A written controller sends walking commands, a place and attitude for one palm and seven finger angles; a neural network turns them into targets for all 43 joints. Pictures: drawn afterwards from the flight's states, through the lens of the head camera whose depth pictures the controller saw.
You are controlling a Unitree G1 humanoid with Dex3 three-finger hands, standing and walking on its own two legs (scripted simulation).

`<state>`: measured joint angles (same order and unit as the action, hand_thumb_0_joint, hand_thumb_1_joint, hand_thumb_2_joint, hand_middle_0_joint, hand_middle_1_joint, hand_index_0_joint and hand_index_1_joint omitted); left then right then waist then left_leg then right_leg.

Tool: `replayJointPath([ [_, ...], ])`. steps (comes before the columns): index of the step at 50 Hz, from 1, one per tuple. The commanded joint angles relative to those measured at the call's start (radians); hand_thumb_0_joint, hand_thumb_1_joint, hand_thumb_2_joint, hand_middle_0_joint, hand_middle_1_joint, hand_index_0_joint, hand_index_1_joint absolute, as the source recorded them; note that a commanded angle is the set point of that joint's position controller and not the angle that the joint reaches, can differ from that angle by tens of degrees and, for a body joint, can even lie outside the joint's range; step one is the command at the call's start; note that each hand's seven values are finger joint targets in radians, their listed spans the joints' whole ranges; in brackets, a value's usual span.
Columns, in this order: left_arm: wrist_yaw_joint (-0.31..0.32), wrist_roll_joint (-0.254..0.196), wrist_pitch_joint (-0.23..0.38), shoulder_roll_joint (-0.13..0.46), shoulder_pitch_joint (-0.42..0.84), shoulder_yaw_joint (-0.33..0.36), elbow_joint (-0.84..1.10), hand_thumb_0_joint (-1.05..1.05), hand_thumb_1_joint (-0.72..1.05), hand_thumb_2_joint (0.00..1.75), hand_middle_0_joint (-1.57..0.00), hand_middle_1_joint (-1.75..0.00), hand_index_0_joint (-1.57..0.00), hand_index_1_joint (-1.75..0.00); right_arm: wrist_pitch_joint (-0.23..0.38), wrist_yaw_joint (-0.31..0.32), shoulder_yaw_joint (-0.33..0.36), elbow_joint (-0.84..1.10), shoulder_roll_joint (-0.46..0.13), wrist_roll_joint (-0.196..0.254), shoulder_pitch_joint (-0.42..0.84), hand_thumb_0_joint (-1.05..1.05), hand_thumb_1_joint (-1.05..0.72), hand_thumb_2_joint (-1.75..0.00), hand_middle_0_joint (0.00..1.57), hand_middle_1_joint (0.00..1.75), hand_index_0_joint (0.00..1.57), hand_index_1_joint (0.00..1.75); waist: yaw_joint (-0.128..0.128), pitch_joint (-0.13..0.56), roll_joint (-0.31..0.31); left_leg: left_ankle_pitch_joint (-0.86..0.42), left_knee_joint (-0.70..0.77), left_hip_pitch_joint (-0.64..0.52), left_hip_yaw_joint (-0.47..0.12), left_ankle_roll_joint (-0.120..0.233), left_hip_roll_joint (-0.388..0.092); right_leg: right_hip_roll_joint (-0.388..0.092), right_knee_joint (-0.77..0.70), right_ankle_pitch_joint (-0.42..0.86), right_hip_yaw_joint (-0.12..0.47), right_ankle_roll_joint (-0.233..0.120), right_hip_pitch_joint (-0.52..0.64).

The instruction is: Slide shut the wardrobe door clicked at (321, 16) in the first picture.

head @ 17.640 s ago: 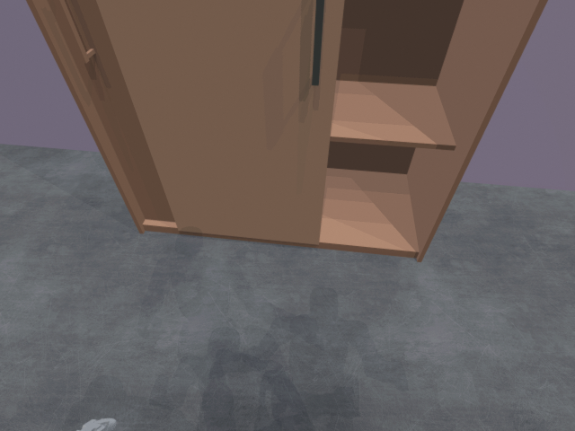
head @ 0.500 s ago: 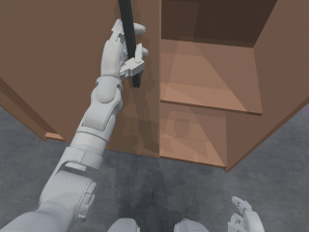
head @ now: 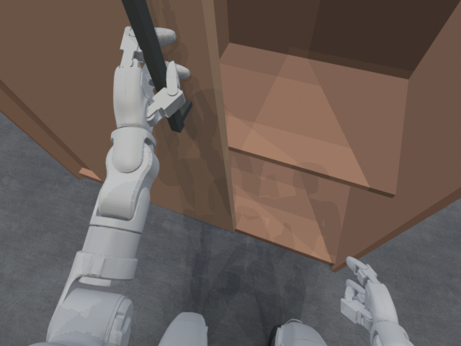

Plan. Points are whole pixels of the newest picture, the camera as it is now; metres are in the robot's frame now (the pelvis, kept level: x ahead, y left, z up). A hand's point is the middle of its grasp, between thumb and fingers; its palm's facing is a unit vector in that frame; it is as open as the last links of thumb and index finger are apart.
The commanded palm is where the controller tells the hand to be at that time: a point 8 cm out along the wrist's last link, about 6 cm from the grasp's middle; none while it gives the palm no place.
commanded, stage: step sideways, sliding the door along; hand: left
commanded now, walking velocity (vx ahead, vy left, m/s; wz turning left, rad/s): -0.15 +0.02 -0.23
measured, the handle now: (164, 59) +0.46 +0.19 +0.19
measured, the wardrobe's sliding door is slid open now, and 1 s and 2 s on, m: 0.42 0.27 0.14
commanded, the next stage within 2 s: none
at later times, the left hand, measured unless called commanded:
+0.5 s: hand (227, 108) +0.39 +0.08 +0.17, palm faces +0.08 -1.00 +0.06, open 6.4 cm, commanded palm +0.35 +0.04 +0.17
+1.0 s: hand (274, 122) +0.38 +0.02 +0.17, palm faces -0.16 -0.99 -0.03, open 5.9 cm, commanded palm +0.36 +0.01 +0.17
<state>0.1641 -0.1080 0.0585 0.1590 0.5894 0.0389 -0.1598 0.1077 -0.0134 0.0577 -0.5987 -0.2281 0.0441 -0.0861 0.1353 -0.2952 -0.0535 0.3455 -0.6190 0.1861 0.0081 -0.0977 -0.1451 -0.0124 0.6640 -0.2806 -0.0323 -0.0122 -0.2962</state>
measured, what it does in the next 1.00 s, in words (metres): lifts its left foot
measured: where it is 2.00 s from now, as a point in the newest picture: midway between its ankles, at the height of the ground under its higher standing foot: outside the picture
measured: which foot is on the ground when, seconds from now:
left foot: down 0.00-1.00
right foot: down 0.00-0.82, up 0.84-1.00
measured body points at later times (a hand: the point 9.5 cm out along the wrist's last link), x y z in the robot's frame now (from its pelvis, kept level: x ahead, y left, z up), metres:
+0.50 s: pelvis +0.06 +0.00 +0.01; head +0.16 -0.01 +0.45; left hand +0.38 +0.13 +0.17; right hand +0.30 -0.19 -0.09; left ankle +0.00 +0.15 -0.72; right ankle +0.05 -0.12 -0.70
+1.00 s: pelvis +0.03 -0.03 +0.01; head +0.14 -0.03 +0.45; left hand +0.38 +0.07 +0.17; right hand +0.24 -0.24 -0.08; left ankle +0.06 +0.14 -0.72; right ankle +0.04 -0.15 -0.68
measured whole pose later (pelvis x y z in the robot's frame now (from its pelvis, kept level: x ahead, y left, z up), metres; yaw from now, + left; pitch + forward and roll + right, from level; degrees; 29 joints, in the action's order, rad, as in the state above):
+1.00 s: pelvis +0.03 -0.03 +0.01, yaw -7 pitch -3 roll -2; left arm 0.11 -0.02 0.15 0.10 0.26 -0.17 0.20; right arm 0.09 -0.07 0.03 -0.56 -0.17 0.01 -0.03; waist 0.11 -0.30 -0.04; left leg 0.26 -0.53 0.19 0.15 -0.08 -0.21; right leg 0.01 0.85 -0.39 -0.04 0.00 -0.38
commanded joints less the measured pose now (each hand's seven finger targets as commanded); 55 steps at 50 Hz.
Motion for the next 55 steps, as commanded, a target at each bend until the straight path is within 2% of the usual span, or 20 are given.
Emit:
replayJointPath([
  [1, -0.131, 0.084, 0.167, -0.112, 0.413, -0.329, 0.464, 0.00, 0.90, 0.90, -0.45, -1.40, -0.45, -1.40, 0.068, 0.003, 0.017, 0.141, -0.071, 0.008, 0.064, 0.00, -0.90, -0.90, 0.20, 0.30, 0.20, 0.30, -0.167, 0.636, 0.175, -0.528, -0.195, -0.138, 0.097, 0.099, 0.005, -0.125, -0.182, 0.918, 0.142, -0.023, 0.291],
  [2, -0.125, 0.086, 0.162, -0.105, 0.378, -0.315, 0.466, 0.00, 0.90, 0.90, -0.45, -1.40, -0.45, -1.40, 0.064, 0.014, 0.030, 0.134, -0.075, 0.008, 0.063, 0.00, -0.90, -0.90, 0.20, 0.30, 0.20, 0.30, -0.151, 0.645, 0.347, -0.085, -0.238, 0.057, 0.064, 0.078, 0.074, -0.201, -0.124, 1.171, 0.273, -0.074, 0.434],
  [4, -0.114, 0.083, 0.160, -0.166, 0.289, -0.377, 0.531, 0.00, 0.90, 0.90, -0.45, -1.40, -0.45, -1.40, 0.060, 0.021, 0.004, 0.128, -0.040, 0.006, 0.063, 0.00, -0.90, -0.90, 0.20, 0.30, 0.20, 0.30, -0.142, 0.629, 0.221, 0.125, -0.120, 0.157, -0.001, 0.103, 0.084, -0.249, -0.078, 1.228, 0.298, -0.090, 0.451],
  [6, -0.105, 0.080, 0.172, -0.185, 0.291, -0.409, 0.640, 0.00, 0.90, 0.90, -0.45, -1.40, -0.45, -1.40, 0.068, 0.029, 0.006, 0.123, -0.043, -0.005, 0.069, 0.00, -0.90, -0.90, 0.20, 0.30, 0.20, 0.30, -0.166, 0.708, 0.169, -0.244, 0.095, -0.051, 0.046, 0.117, 0.033, -0.190, 0.028, 1.130, 0.211, -0.056, 0.358],
  [8, -0.110, 0.070, 0.174, -0.209, 0.232, -0.445, 0.653, 0.00, 0.90, 0.90, -0.45, -1.40, -0.45, -1.40, 0.062, 0.011, 0.031, 0.143, -0.107, -0.005, 0.070, 0.00, -0.90, -0.90, 0.20, 0.30, 0.20, 0.30, -0.158, 0.742, -0.012, -0.916, 0.120, -0.418, -0.040, 0.204, -0.174, -0.060, 0.136, 0.415, 0.084, 0.024, -0.005],
  [10, -0.128, 0.073, 0.191, -0.255, 0.230, -0.490, 0.715, 0.00, 0.90, 0.90, -0.45, -1.40, -0.45, -1.40, 0.076, -0.015, 0.011, 0.191, -0.061, -0.010, 0.061, 0.00, -0.90, -0.90, 0.20, 0.30, 0.20, 0.30, -0.158, 0.672, -0.151, -1.134, 0.074, -0.543, 0.016, 0.239, -0.202, -0.011, 0.130, -0.112, 0.041, 0.003, -0.163],
  [14, -0.132, 0.095, 0.194, -0.252, 0.175, -0.512, 0.720, 0.00, 0.90, 0.90, -0.45, -1.40, -0.45, -1.40, 0.104, -0.021, -0.010, 0.195, -0.067, -0.006, 0.069, 0.00, -0.90, -0.90, 0.20, 0.30, 0.20, 0.30, -0.158, 0.616, -0.067, -0.934, -0.137, -0.389, 0.148, 0.156, -0.100, -0.004, -0.137, 0.367, -0.020, 0.007, 0.043],
  [17, -0.114, 0.113, 0.188, -0.242, 0.090, -0.507, 0.728, 0.00, 0.90, 0.90, -0.45, -1.40, -0.45, -1.40, 0.088, -0.002, 0.015, 0.185, -0.065, -0.003, 0.084, 0.00, -0.90, -0.90, 0.20, 0.30, 0.20, 0.30, -0.143, 0.646, 0.367, -0.075, -0.285, 0.107, 0.090, 0.093, 0.071, -0.212, -0.064, 1.427, 0.327, -0.106, 0.430],
  [19, -0.108, 0.107, 0.179, -0.289, 0.035, -0.567, 0.793, 0.00, 0.90, 0.90, -0.45, -1.40, -0.45, -1.40, 0.081, -0.004, -0.005, 0.172, -0.035, -0.007, 0.072, 0.00, -0.90, -0.90, 0.20, 0.30, 0.20, 0.30, -0.148, 0.644, 0.249, 0.067, -0.071, 0.152, 0.013, 0.109, 0.061, -0.234, -0.013, 1.375, 0.328, -0.108, 0.419],
  [21, -0.113, 0.106, 0.199, -0.279, 0.031, -0.574, 0.863, 0.00, 0.90, 0.90, -0.45, -1.40, -0.45, -1.40, 0.074, -0.003, 0.010, 0.161, -0.053, -0.016, 0.089, 0.00, -0.90, -0.90, 0.20, 0.30, 0.20, 0.30, -0.174, 0.720, 0.157, -0.558, 0.184, -0.206, 0.049, 0.122, -0.041, -0.108, 0.097, 1.025, 0.173, -0.035, 0.204],
  [23, -0.133, 0.098, 0.221, -0.275, -0.018, -0.589, 0.876, 0.00, 0.90, 0.90, -0.45, -1.40, -0.45, -1.40, 0.062, -0.033, 0.015, 0.224, -0.088, -0.024, 0.090, 0.00, -0.90, -0.90, 0.20, 0.30, 0.20, 0.30, -0.162, 0.678, -0.081, -1.238, 0.127, -0.500, -0.062, 0.231, -0.274, -0.023, 0.264, -0.047, 0.055, 0.007, -0.193],
  [24, -0.138, 0.123, 0.232, -0.306, -0.009, -0.596, 0.857, 0.00, 0.90, 0.90, -0.45, -1.40, -0.45, -1.40, 0.066, -0.046, 0.008, 0.228, -0.059, -0.033, 0.080, 0.00, -0.90, -0.90, 0.20, 0.30, 0.20, 0.30, -0.159, 0.632, -0.109, -1.214, 0.094, -0.513, -0.010, 0.234, -0.255, -0.014, 0.276, -0.166, 0.047, -0.005, -0.254],
  [32, -0.146, 0.128, 0.250, -0.184, 0.049, -0.482, 0.838, 0.00, 0.90, 0.90, -0.45, -1.40, -0.45, -1.40, 0.077, -0.040, -0.027, 0.196, -0.041, -0.026, 0.109, 0.00, -0.90, -0.90, 0.20, 0.30, 0.20, 0.30, -0.177, 0.557, -0.077, -0.953, -0.168, -0.261, 0.147, 0.137, -0.157, 0.016, -0.107, 0.385, -0.058, -0.006, 0.108],
  [33, -0.141, 0.135, 0.248, -0.148, 0.028, -0.460, 0.825, 0.00, 0.90, 0.90, -0.45, -1.40, -0.45, -1.40, 0.068, -0.033, -0.021, 0.187, -0.044, -0.015, 0.108, 0.00, -0.90, -0.90, 0.20, 0.30, 0.20, 0.30, -0.184, 0.583, 0.084, -0.817, -0.249, -0.185, 0.146, 0.108, -0.106, -0.035, -0.125, 0.748, 0.004, -0.030, 0.198],
  [35, -0.128, 0.132, 0.244, -0.129, -0.050, -0.424, 0.814, 0.00, 0.90, 0.90, -0.45, -1.40, -0.45, -1.40, 0.078, -0.013, -0.014, 0.194, -0.017, -0.015, 0.118, 0.00, -0.90, -0.90, 0.20, 0.30, 0.20, 0.30, -0.141, 0.650, 0.409, 0.111, -0.358, 0.116, 0.090, 0.069, 0.084, -0.229, -0.064, 1.574, 0.314, -0.190, 0.445],
  [36, -0.127, 0.125, 0.234, -0.154, -0.074, -0.449, 0.826, 0.00, 0.90, 0.90, -0.45, -1.40, -0.45, -1.40, 0.086, -0.010, -0.028, 0.194, 0.002, -0.025, 0.103, 0.00, -0.90, -0.90, 0.20, 0.30, 0.20, 0.30, -0.136, 0.601, 0.407, 0.306, -0.204, 0.184, 0.023, 0.081, 0.064, -0.273, -0.064, 1.569, 0.313, -0.171, 0.440],
  [38, -0.117, 0.115, 0.245, -0.164, -0.029, -0.475, 0.913, 0.00, 0.90, 0.90, -0.45, -1.40, -0.45, -1.40, 0.085, -0.005, -0.039, 0.136, -0.013, -0.038, 0.126, 0.00, -0.90, -0.90, 0.20, 0.30, 0.20, 0.30, -0.182, 0.633, 0.204, -0.018, 0.143, 0.009, 0.080, 0.074, 0.025, -0.201, 0.012, 1.317, 0.214, -0.131, 0.347],
  [40, -0.129, 0.100, 0.253, -0.154, 0.012, -0.464, 0.879, 0.00, 0.90, 0.90, -0.45, -1.40, -0.45, -1.40, 0.065, -0.024, 0.004, 0.157, -0.059, -0.040, 0.149, 0.00, -0.90, -0.90, 0.20, 0.30, 0.20, 0.30, -0.173, 0.681, -0.050, -0.879, 0.221, -0.374, -0.037, 0.149, -0.234, -0.047, 0.166, 0.359, 0.046, -0.010, -0.017],
  [42, -0.137, 0.128, 0.245, -0.166, 0.104, -0.435, 0.861, 0.00, 0.90, 0.90, -0.45, -1.40, -0.45, -1.40, 0.049, -0.053, 0.003, 0.191, -0.043, -0.043, 0.128, 0.00, -0.90, -0.90, 0.20, 0.30, 0.20, 0.30, -0.174, 0.620, -0.155, -1.130, 0.176, -0.363, -0.041, 0.249, -0.335, -0.018, 0.309, -0.219, 0.065, 0.003, -0.145],
  [55, -0.127, 0.111, 0.169, -0.128, 0.231, -0.355, 0.587, 0.00, 0.90, 0.90, -0.45, -1.40, -0.45, -1.40, 0.017, -0.028, 0.004, 0.165, -0.056, 0.003, 0.120, 0.00, -0.90, -0.90, 0.20, 0.30, 0.20, 0.30, -0.177, 0.567, -0.078, -0.624, -0.043, -0.248, 0.091, 0.130, -0.190, -0.008, -0.202, 0.299, -0.015, 0.020, 0.116],
])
